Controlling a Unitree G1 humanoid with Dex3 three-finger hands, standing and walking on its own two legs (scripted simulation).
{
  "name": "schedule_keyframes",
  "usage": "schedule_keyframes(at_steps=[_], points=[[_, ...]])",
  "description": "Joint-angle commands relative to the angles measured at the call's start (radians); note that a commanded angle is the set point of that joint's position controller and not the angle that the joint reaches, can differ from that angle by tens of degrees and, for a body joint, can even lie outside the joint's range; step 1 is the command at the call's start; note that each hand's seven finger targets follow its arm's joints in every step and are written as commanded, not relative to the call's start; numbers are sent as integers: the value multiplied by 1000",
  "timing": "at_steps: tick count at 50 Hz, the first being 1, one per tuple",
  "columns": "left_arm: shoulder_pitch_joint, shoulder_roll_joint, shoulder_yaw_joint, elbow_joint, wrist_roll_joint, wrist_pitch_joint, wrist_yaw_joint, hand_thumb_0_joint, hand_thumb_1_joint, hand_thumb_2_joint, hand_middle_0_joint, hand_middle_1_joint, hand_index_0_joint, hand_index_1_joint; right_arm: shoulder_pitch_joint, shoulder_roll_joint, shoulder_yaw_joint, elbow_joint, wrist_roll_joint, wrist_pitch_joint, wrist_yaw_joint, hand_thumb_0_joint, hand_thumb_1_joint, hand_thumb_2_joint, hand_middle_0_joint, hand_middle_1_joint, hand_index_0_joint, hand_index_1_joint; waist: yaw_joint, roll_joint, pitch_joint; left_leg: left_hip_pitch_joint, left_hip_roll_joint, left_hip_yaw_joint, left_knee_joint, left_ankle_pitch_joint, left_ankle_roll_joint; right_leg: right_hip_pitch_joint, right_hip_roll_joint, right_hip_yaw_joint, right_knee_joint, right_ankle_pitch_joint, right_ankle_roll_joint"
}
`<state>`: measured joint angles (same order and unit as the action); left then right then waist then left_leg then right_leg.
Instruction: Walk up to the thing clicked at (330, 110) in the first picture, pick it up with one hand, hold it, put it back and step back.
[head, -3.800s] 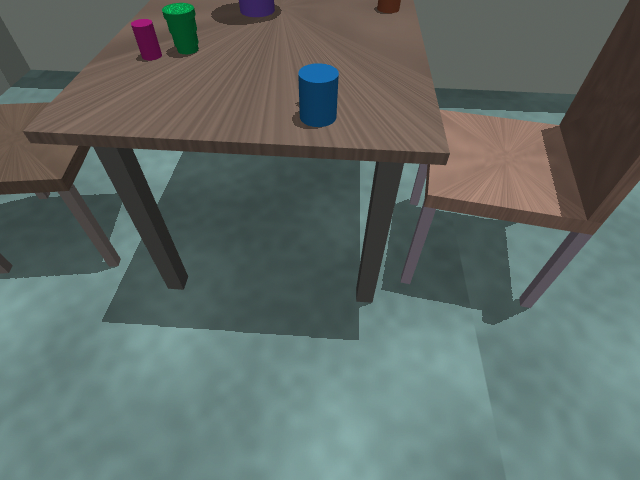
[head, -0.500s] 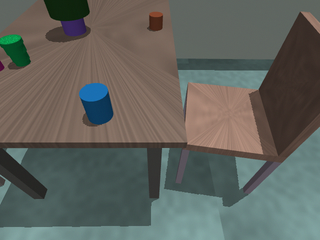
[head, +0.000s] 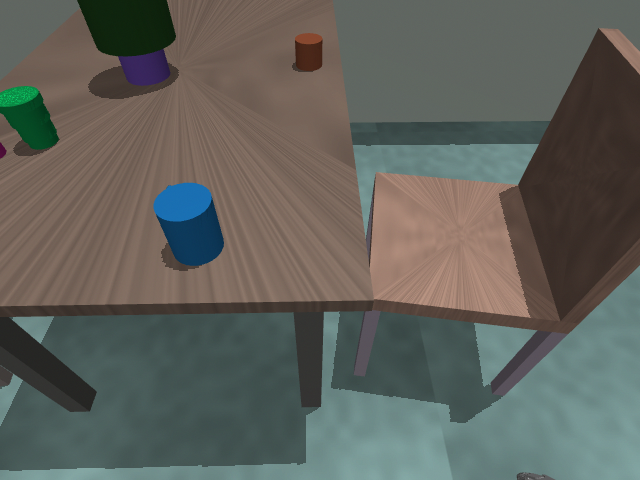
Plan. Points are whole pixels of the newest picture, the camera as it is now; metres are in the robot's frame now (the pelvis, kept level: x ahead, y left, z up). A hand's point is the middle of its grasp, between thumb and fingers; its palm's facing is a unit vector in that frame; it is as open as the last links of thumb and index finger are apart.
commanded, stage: walk up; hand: left
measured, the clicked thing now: (187, 218) +0.49 +0.22 +0.03
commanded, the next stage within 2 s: stand in 0.68 s
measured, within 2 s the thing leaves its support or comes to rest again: neither
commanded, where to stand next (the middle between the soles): +0.06 -0.01 m, yaw +1 degrees
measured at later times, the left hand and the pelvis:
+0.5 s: hand out of the picture +0.08 +0.26 -0.15, palm faces -0.04 -0.93 -0.36, open 7.4 cm; pelvis +0.00 +0.00 +0.00, yaw +0 degrees
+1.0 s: hand out of the picture +0.08 +0.24 -0.16, palm faces -0.03 -0.94 -0.33, open 7.4 cm; pelvis +0.01 -0.01 +0.00, yaw +0 degrees
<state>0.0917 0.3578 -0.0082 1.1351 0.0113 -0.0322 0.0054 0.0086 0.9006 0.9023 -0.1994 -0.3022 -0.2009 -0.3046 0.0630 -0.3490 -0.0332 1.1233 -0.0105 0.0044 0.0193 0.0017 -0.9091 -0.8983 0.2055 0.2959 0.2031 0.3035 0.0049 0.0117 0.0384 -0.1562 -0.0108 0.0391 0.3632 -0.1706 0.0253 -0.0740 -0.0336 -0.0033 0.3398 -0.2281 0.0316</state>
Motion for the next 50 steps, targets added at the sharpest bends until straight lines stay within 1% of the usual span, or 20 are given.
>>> schedule_keyframes(at_steps=[1,2,4,5,12,15,16,17,19,24,26,30,33,34,35,37,41,42,44,50], points=[[-59,219,45,-55,2,-16,19,0,900,900,-200,-300,-200,-300,-44,-213,-36,-62,3,-16,-10,0,-900,-900,200,300,200,300,-7,-14,-69,79,130,-114,-56,178,9,-44,-103,63,-55,193,-40],[-55,219,44,-53,4,-16,20,0,900,900,-200,-300,-200,-300,-53,-216,-38,-64,2,-15,-10,0,-900,-900,200,300,200,300,-7,-13,-59,77,129,-116,-59,159,10,-54,-99,60,-61,174,-39],[-56,219,47,-57,6,-16,19,0,900,900,-200,-300,-200,-300,-43,-213,-38,-63,1,-15,-10,0,-900,-900,200,300,200,300,-9,-19,-73,78,131,-113,-60,157,11,-37,-101,63,-60,175,-42],[-47,219,46,-54,6,-16,19,0,900,900,-200,-300,-200,-300,-53,-214,-38,-65,1,-15,-10,0,-900,-900,200,300,200,300,-4,-12,-69,83,130,-114,-62,151,11,-47,-99,63,-63,170,-40],[-52,223,49,-59,10,-13,18,0,900,900,-200,-300,-200,-300,-43,-212,-38,-64,-1,-16,-10,0,-900,-900,200,300,200,300,-6,-9,-69,62,130,-121,-81,96,10,-32,-95,60,-60,133,-43],[-45,225,49,-58,12,-13,18,0,900,900,-200,-300,-200,-300,-45,-211,-37,-66,-1,-15,-10,0,-900,-900,200,300,200,300,-4,-6,-69,66,127,-119,-76,90,10,-39,-96,61,-62,134,-42],[-53,224,50,-62,12,-12,17,0,900,900,-200,-300,-200,-300,-35,-210,-37,-63,-3,-16,-10,0,-900,-900,200,300,200,300,-10,-8,-73,58,125,-118,-79,87,10,-32,-95,61,-61,130,-43],[-45,222,50,-59,11,-13,17,0,900,900,-200,-300,-200,-300,-37,-212,-37,-63,-1,-17,-10,0,-900,-900,200,300,200,300,-5,1,-77,69,127,-123,-78,101,10,-33,-96,61,-58,131,-44],[-57,221,49,-65,11,-11,17,0,900,900,-200,-300,-200,-300,-28,-215,-37,-64,-3,-16,-11,0,-900,-900,200,300,200,300,-11,3,-71,51,126,-125,-86,73,10,-26,-95,60,-53,135,-47],[-41,219,51,-59,9,-13,18,0,900,900,-200,-300,-200,-300,-25,-210,-36,-64,0,-17,-11,0,-900,-900,200,300,200,300,-7,-7,-85,66,126,-124,-63,149,12,-15,-96,57,-56,164,-45],[-31,221,50,-63,8,-12,19,0,900,900,-200,-300,-200,-300,-28,-214,-36,-67,0,-16,-12,0,-900,-900,200,300,200,300,-4,-6,-90,78,124,-118,-58,159,12,-15,-99,59,-59,186,-43],[-46,224,50,-64,7,-12,20,0,900,900,-200,-300,-200,-300,-18,-211,-37,-65,0,-13,-11,0,-900,-900,200,300,200,300,-11,-14,-84,85,122,-117,-56,171,6,-20,-101,61,-55,199,-45],[-35,219,49,-61,8,-10,21,0,900,900,-200,-300,-200,-300,-28,-215,-40,-66,-1,-11,-12,0,-900,-900,200,300,200,300,-7,-10,-81,83,121,-117,-53,172,11,-24,-98,55,-60,198,-43],[-30,198,41,-55,-3,-3,16,0,900,900,-200,-300,-200,-300,-24,-194,-21,-60,6,-22,-17,0,-900,-900,200,300,200,300,-14,-54,-68,85,145,-138,-78,204,5,-42,-102,55,-67,163,-41],[-31,196,41,-57,-6,0,15,0,900,900,-200,-300,-200,-300,-19,-203,-21,-55,6,-28,-19,0,-900,-900,200,300,200,300,-14,-42,-60,81,145,-141,-83,197,2,-43,-100,59,-75,134,-40],[-20,193,40,-62,-3,0,12,0,900,900,-200,-300,-200,-300,-29,-218,-24,-53,3,-34,-21,0,-900,-900,200,300,200,300,-7,-19,-73,95,150,-137,-71,225,5,-33,-105,60,-79,163,-40],[-25,205,43,-63,-1,-1,11,0,900,900,-200,-300,-200,-300,-19,-207,-16,-49,4,-39,-24,0,-900,-900,200,300,200,300,-13,-12,-100,104,153,-127,-63,301,2,4,-113,62,-72,228,-38],[-14,204,44,-62,-2,-2,11,0,900,900,-200,-300,-200,-300,-26,-212,-16,-49,5,-40,-25,0,-900,-900,200,300,200,300,-8,-4,-108,117,154,-126,-57,318,5,10,-115,62,-77,247,-38],[-15,204,44,-62,-1,-2,11,0,900,900,-200,-300,-200,-300,-27,-210,-15,-48,6,-42,-25,0,-900,-900,200,300,200,300,-12,4,-105,108,150,-123,-63,296,1,12,-115,59,-81,238,-38],[-12,201,44,-61,0,2,5,0,900,900,-200,-300,-200,-300,-28,-209,-12,-41,5,-41,-25,0,-900,-900,200,300,200,300,-14,6,-55,79,142,-125,-90,171,-7,-19,-110,67,-109,139,-43]])
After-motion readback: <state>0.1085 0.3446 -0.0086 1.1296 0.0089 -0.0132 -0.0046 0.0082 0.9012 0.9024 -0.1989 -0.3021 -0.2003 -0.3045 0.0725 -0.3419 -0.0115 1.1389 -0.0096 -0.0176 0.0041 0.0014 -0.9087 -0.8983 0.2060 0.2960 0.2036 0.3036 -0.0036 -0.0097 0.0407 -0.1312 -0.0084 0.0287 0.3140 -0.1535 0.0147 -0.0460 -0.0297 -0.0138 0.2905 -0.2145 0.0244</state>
